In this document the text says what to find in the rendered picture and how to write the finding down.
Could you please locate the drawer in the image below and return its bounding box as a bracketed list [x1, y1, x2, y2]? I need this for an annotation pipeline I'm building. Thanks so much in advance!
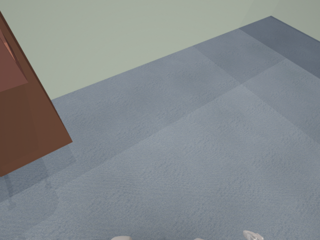
[0, 29, 28, 92]

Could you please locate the robot right hand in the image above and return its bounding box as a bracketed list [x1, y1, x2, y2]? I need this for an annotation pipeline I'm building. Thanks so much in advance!
[243, 230, 264, 240]

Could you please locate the cabinet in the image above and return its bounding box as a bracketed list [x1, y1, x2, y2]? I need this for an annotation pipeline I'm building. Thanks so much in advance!
[0, 11, 73, 177]

